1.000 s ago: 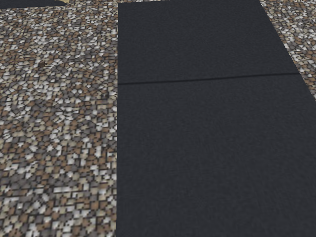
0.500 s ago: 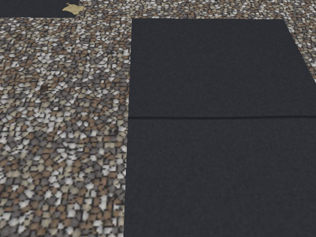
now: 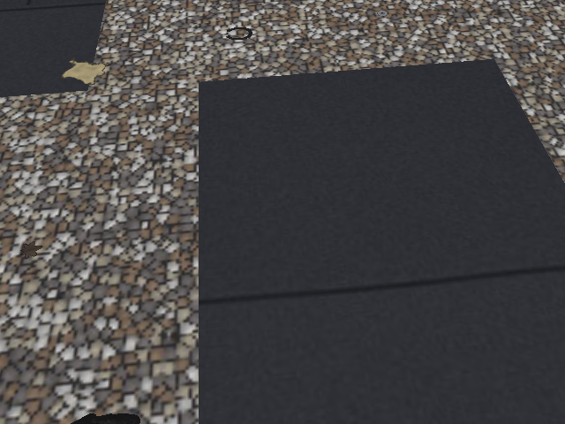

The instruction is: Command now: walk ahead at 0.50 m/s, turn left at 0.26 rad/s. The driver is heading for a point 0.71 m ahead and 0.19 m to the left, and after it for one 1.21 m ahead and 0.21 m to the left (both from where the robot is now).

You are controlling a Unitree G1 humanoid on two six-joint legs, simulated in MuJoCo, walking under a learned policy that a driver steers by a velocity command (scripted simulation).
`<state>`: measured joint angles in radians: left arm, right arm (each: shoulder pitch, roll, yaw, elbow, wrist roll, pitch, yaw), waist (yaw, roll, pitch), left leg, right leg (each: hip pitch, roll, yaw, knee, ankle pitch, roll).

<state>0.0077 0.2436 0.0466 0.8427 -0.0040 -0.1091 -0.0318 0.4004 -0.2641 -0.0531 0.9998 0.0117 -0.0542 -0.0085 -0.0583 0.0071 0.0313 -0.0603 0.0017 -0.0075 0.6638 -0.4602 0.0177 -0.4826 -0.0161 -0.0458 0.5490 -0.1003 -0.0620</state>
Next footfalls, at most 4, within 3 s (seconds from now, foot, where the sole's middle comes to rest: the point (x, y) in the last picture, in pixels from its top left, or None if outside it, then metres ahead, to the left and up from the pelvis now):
0.50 left None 0.41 0.17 -0.76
0.98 right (244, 307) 0.76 0.10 -0.76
1.44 left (160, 344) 0.67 0.31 -0.76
1.86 right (267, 323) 0.71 0.05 -0.76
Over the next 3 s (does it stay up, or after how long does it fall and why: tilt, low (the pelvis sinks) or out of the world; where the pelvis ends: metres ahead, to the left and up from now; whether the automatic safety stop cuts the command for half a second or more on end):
stays up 0.66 0.21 0.00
